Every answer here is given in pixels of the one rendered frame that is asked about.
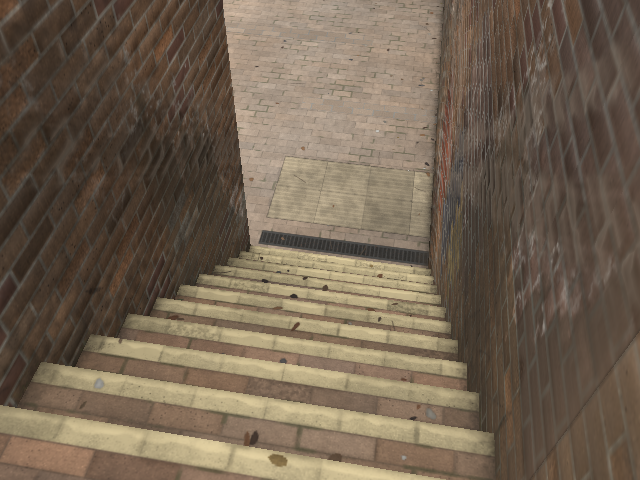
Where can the stairs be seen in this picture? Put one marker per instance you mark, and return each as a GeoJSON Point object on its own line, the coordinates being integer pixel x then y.
{"type": "Point", "coordinates": [281, 365]}

